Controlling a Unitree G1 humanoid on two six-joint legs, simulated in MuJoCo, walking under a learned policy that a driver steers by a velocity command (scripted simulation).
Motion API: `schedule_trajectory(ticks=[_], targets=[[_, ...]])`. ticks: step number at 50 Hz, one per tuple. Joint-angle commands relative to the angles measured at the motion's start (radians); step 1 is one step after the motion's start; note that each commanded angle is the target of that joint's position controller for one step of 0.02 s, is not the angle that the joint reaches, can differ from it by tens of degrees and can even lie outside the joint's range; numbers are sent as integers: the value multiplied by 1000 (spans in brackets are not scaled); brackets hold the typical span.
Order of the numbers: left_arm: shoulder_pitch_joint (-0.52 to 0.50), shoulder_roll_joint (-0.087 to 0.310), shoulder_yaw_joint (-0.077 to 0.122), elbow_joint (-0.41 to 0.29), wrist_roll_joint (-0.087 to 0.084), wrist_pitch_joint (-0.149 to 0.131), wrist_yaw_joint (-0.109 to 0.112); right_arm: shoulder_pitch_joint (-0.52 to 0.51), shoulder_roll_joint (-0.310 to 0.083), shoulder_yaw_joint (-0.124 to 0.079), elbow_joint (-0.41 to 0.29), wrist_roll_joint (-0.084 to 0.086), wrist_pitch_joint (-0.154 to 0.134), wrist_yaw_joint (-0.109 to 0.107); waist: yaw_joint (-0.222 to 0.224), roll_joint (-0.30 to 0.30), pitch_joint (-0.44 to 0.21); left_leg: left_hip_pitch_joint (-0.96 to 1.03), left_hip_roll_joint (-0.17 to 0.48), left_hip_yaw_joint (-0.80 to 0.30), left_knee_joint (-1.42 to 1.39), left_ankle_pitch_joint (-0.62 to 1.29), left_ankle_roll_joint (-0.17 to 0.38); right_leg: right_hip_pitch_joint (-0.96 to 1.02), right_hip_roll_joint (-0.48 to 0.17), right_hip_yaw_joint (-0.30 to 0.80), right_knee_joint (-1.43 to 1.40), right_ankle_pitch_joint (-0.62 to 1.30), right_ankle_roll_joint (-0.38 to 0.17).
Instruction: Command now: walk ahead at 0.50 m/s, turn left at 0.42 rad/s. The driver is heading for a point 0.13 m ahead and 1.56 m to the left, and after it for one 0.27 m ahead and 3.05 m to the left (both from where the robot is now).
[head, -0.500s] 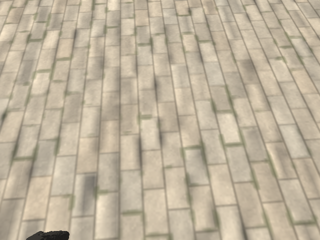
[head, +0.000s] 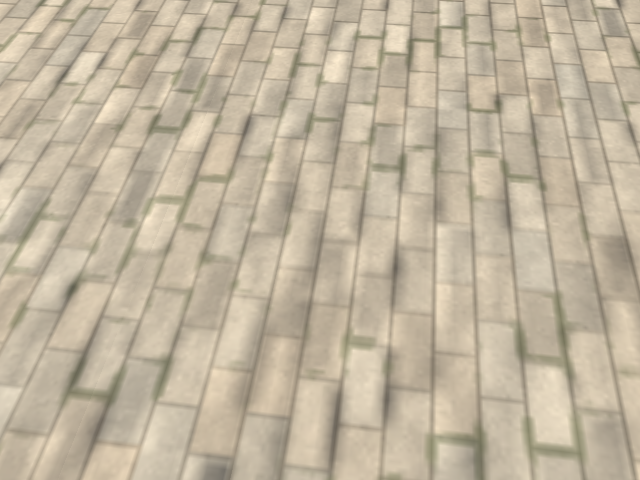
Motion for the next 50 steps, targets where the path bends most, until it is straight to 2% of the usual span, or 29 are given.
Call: schedule_trajectory(ticks=[1,3,5,6,7,8,9,10,11,12,13,14,17,22,25,27,29,30,31,32,33,34,35,36,38,40,43,47,50], targets=[[25,167,45,-28,-13,9,12,-154,-38,2,-126,-2,-18,24,37,-83,92,-74,-9,48,-72,-48,30,37,-324,38,-23,523,-107],[10,189,51,-27,-19,28,20,-152,-52,-3,-152,0,-18,38,14,-104,69,-30,-45,97,-95,-149,60,83,-336,12,60,747,-90],[-11,221,58,-35,-23,44,32,-70,-93,-24,-156,1,-10,40,-44,-154,-12,121,-118,159,-79,-259,103,99,-332,-9,223,1089,-64],[-25,232,58,-37,-24,50,36,45,-136,-46,-137,4,-7,34,-112,-157,-76,278,-154,166,-96,-271,133,62,-317,-19,384,1148,-46],[-44,226,52,-42,-29,47,40,201,-196,-77,-106,3,-4,18,-203,-120,-156,542,-163,117,-177,-193,176,-76,-273,-36,621,1013,-8],[39,121,21,-79,1,27,32,281,-305,-106,-94,-1,3,-3,-162,106,-265,924,78,-291,-169,-177,309,-472,-151,-22,1000,326,53],[52,75,-8,-103,-1,-15,12,264,-304,-94,-119,-1,-11,2,-124,158,-411,1120,243,-800,-341,-287,463,-737,25,209,1231,-314,73],[-73,156,13,-126,-40,-44,-6,266,-227,-74,-121,-7,-15,3,-183,56,-353,1098,216,-703,-393,-326,399,-845,-41,316,1254,-257,47],[-124,158,9,-148,-54,-58,-12,215,-189,-64,-123,-3,-20,2,-157,9,-215,953,182,-560,-403,-294,356,-869,-85,298,1174,-171,27],[-134,149,9,-142,-32,-61,-5,145,-163,-55,-135,1,-21,2,-105,-69,-122,789,138,-454,-412,-206,323,-829,-126,284,1075,-114,28],[-124,164,20,-137,-11,-52,1,93,-132,-44,-152,-6,-21,-2,-67,-61,-80,666,106,-381,-431,-107,310,-757,-152,279,1004,-78,38],[-101,165,24,-135,-6,-38,0,67,-124,-40,-171,-15,-20,-6,-39,-37,-67,586,83,-349,-454,-62,308,-698,-164,279,975,-56,49],[-94,129,15,-140,5,-7,7,67,-156,-49,-173,-13,-24,-21,-20,-19,-48,462,46,-260,-483,54,308,-659,-161,243,839,9,99],[-281,85,-9,-181,-2,-12,0,129,-179,-56,-156,1,-7,-45,-97,34,-32,412,-32,-187,-448,-75,228,-577,-88,220,450,328,128],[-339,113,-1,-200,-17,-25,-15,176,-181,-57,-141,6,4,-47,-121,51,-35,474,1,-269,-397,-162,214,-549,-59,242,343,342,118],[-328,143,12,-202,-21,-35,-23,180,-174,-56,-141,5,9,-50,-105,67,-36,529,28,-343,-342,-203,198,-523,-54,262,297,281,95],[-240,164,28,-181,-23,-46,-23,150,-162,-55,-151,3,12,-51,-46,93,-48,534,22,-378,-268,-193,171,-411,-53,249,250,235,54],[-147,192,43,-163,-12,-52,-17,144,-126,-43,-161,-2,9,-49,1,82,-105,499,-24,-346,-158,-163,138,-257,-86,264,238,230,19],[0,248,58,-153,5,-54,-8,152,-65,-20,-181,-16,5,-46,58,-34,-238,385,-90,-254,119,-294,97,-11,-260,432,247,165,-45],[79,329,77,-114,16,-40,-13,296,-14,-2,-215,13,-6,-45,-13,-392,-338,29,-214,-129,440,-703,35,272,-476,920,144,-55,-218],[62,234,59,-127,-9,-36,-17,286,-126,-20,-185,24,-5,-49,16,-293,-273,-100,-129,-150,576,-667,19,242,-485,999,98,-290,-211],[24,173,41,-137,-12,-28,-11,174,-178,-36,-195,15,1,-48,47,-195,-152,-128,-96,-131,610,-570,14,132,-436,825,90,-268,-163],[-23,155,31,-140,-3,-21,-9,119,-170,-37,-207,2,6,-49,33,-131,-88,-96,-64,-102,593,-498,9,16,-391,688,82,-132,-135],[-53,133,24,-133,0,-16,-7,85,-158,-40,-220,-7,7,-45,17,-127,-36,-76,-39,-101,548,-451,6,-70,-351,592,62,-20,-127],[-71,115,17,-121,2,-19,-3,100,-123,-39,-226,8,15,-33,-15,-172,-14,-9,-4,-84,496,-410,5,-155,-308,459,16,88,-116],[-66,130,22,-101,-5,-26,-3,88,-92,-32,-235,8,26,-30,-22,-163,-1,-18,6,-66,450,-389,-5,-175,-311,380,-18,165,-133],[-57,168,35,-73,-1,-25,0,38,-75,-24,-252,0,30,-27,-18,-129,7,-61,18,-60,341,-297,-22,-145,-329,290,-40,279,-149],[-51,192,38,-46,-7,-12,5,-62,-57,-14,-265,2,17,-5,17,-117,30,-15,6,-5,116,-105,-12,-117,-299,142,-38,348,-113],[-10,216,43,-19,-18,1,6,-147,-46,-9,-292,5,13,14,46,-111,59,16,-11,46,-5,-89,11,-65,-314,87,-29,369,-96]])
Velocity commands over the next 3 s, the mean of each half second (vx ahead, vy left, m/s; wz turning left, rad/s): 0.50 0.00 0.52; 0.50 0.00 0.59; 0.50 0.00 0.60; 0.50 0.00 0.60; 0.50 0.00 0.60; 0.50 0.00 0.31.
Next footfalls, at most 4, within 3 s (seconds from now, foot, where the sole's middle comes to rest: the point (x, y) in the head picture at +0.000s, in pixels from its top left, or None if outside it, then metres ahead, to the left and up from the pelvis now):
0.14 left None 0.26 0.12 -0.78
0.62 right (365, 444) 0.57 -0.02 -0.78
1.14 left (195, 393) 0.67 0.36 -0.78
1.60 right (192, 272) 1.01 0.43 -0.78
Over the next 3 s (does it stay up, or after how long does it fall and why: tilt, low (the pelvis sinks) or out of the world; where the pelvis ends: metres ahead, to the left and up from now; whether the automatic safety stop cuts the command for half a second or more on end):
stays up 0.97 1.08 0.00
